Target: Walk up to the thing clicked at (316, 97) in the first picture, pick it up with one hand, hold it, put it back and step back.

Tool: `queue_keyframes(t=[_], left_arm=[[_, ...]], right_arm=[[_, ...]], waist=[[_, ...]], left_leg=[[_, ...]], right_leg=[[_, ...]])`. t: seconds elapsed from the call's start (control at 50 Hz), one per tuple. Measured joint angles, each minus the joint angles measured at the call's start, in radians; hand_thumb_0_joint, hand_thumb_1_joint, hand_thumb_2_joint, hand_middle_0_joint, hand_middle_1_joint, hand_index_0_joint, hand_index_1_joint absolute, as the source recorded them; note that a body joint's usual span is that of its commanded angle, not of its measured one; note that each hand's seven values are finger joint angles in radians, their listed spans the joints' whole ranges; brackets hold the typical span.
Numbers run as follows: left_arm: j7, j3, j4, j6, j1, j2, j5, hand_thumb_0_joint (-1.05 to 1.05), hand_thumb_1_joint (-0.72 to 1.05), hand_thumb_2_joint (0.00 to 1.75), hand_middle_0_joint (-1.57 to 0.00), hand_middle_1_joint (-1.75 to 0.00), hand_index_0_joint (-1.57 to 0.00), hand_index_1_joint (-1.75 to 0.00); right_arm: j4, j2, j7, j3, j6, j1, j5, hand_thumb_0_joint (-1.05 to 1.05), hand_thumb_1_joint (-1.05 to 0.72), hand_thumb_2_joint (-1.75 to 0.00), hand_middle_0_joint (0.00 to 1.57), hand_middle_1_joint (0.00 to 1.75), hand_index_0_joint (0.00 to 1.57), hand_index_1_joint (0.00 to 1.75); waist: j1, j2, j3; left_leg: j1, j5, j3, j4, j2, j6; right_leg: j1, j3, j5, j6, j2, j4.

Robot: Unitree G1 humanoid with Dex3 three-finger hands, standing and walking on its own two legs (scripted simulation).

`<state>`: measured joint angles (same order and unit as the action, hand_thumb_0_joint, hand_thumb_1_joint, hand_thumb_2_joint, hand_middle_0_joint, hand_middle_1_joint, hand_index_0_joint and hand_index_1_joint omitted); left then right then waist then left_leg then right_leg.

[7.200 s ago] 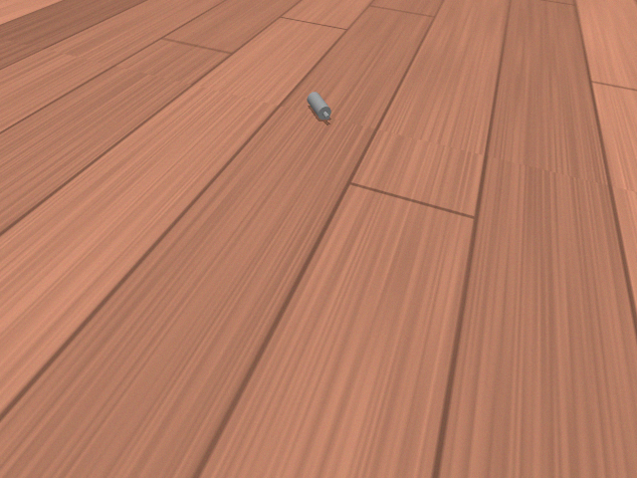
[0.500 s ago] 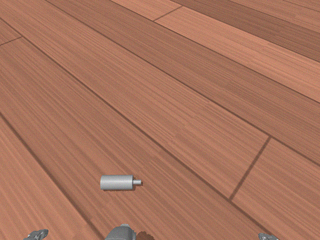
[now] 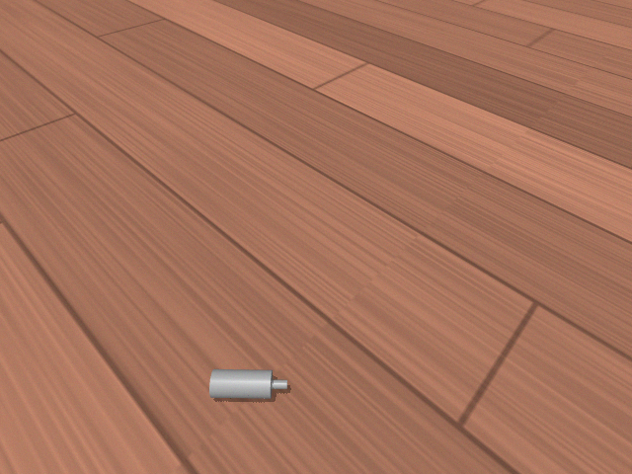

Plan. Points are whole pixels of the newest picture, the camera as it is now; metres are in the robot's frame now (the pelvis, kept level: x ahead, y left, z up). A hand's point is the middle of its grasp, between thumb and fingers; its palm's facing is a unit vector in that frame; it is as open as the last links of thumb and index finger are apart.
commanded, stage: walk up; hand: left
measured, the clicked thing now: (250, 383) +0.52 +0.18 -0.73
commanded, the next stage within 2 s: none
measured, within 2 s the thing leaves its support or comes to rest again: neither
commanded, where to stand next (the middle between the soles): +0.12 -0.03 m, yaw +0 degrees
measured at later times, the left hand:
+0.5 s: hand out of the picture +0.12 +0.26 -0.15, palm faces +0.02 -0.94 -0.34, open 7.4 cm
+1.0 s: hand out of the picture +0.11 +0.26 -0.15, palm faces +0.04 -0.94 -0.34, open 7.4 cm
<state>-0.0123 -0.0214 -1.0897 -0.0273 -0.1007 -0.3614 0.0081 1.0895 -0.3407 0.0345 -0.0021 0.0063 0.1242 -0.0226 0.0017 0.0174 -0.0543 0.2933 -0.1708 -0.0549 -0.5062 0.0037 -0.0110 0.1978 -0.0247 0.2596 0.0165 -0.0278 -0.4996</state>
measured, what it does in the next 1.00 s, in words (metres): stands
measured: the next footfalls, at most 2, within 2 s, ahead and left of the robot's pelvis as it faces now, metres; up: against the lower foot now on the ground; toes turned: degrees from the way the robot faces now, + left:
left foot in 1.30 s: +0.20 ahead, +0.20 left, +0.00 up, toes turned +6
right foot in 1.70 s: +0.08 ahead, -0.16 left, +0.00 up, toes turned +0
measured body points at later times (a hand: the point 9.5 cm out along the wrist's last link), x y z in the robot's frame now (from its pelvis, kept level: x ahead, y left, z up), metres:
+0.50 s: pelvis +0.03 +0.00 +0.01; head +0.05 +0.00 +0.46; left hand +0.12 +0.30 -0.12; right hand +0.14 -0.30 -0.12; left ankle +0.07 +0.12 -0.74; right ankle +0.01 -0.14 -0.74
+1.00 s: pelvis +0.03 +0.00 +0.01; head +0.05 +0.00 +0.46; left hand +0.10 +0.31 -0.12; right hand +0.13 -0.29 -0.12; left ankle +0.07 +0.12 -0.74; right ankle +0.01 -0.14 -0.74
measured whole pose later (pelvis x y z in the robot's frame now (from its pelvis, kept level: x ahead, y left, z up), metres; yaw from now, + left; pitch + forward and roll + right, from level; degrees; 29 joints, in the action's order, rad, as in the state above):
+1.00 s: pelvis +0.03 +0.00 +0.01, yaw +3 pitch -2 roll -1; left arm 0.00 -0.02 -1.15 -0.02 -0.07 -0.35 0.01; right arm 1.13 -0.34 0.02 -0.01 0.01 0.08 -0.01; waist 0.00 0.01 -0.06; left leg 0.21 -0.15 -0.09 -0.39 -0.02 -0.01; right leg 0.07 -0.07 0.23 0.03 -0.05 -0.34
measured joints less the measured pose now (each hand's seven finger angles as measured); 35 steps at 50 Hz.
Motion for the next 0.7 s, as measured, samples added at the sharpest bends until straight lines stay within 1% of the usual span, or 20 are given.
queue_keyframes(t=[0.1,0.2,0.5,0.7], left_arm=[[-0.002,-0.002,-0.018,0.002,0.009,-0.003,-0.002,0.01,0.90,0.89,-0.21,-0.30,-0.20,-0.30],[0.001,0.002,-0.037,0.000,0.012,-0.001,-0.005,0.01,0.90,0.89,-0.21,-0.30,-0.20,-0.30],[0.009,0.011,-0.062,0.004,0.048,0.016,-0.004,0.01,0.90,0.89,-0.21,-0.30,-0.20,-0.30],[0.010,0.005,-0.061,0.006,0.051,0.013,0.001,0.01,0.90,0.89,-0.21,-0.30,-0.20,-0.30]], right_arm=[[0.025,0.005,-0.005,-0.001,-0.003,0.011,-0.001,0.01,-0.90,-0.90,0.21,0.30,0.20,0.30],[0.035,0.003,-0.011,-0.002,-0.011,0.006,0.004,0.01,-0.90,-0.90,0.21,0.30,0.20,0.30],[0.029,-0.010,-0.020,-0.015,-0.007,-0.074,0.014,0.01,-0.91,-0.90,0.21,0.30,0.20,0.30],[0.031,-0.002,-0.019,-0.012,-0.001,-0.077,0.013,0.01,-0.91,-0.90,0.21,0.30,0.20,0.30]], waist=[[-0.006,-0.007,0.009],[-0.005,-0.011,0.004],[0.002,0.000,-0.004],[0.003,-0.001,-0.004]], left_leg=[[-0.012,0.005,-0.004,0.028,-0.004,0.001],[-0.030,0.007,-0.007,0.053,-0.006,0.003],[-0.070,0.009,-0.020,0.092,-0.014,0.003],[-0.085,0.014,-0.028,0.107,-0.017,0.002]], right_leg=[[-0.020,-0.004,-0.012,0.006,-0.004,0.043],[-0.045,-0.009,-0.020,0.015,-0.006,0.080],[-0.098,-0.025,-0.022,0.017,-0.013,0.131],[-0.118,-0.034,-0.025,0.017,-0.016,0.149]])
